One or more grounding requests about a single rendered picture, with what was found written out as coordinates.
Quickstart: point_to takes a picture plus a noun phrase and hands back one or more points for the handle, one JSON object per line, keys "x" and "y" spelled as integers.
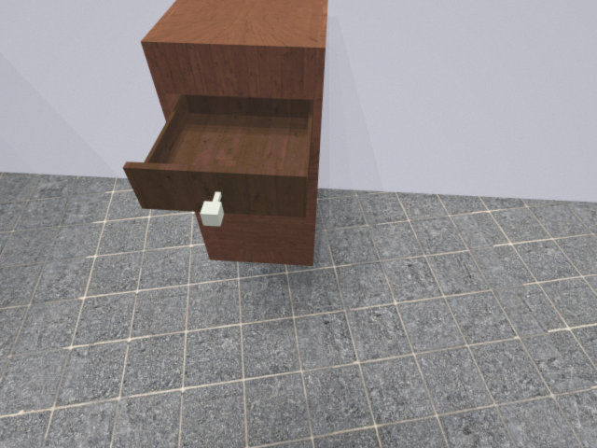
{"x": 212, "y": 212}

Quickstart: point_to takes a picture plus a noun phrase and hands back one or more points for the cabinet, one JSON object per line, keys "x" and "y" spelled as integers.
{"x": 249, "y": 48}

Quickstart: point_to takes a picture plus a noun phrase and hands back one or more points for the drawer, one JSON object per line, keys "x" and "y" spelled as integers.
{"x": 256, "y": 151}

